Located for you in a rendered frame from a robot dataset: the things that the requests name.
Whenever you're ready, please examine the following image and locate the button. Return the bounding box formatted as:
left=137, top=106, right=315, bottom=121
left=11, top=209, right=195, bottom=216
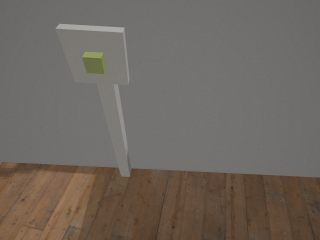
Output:
left=82, top=51, right=107, bottom=74

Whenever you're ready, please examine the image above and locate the panel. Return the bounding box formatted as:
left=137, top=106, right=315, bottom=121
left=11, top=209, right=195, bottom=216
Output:
left=55, top=24, right=131, bottom=177

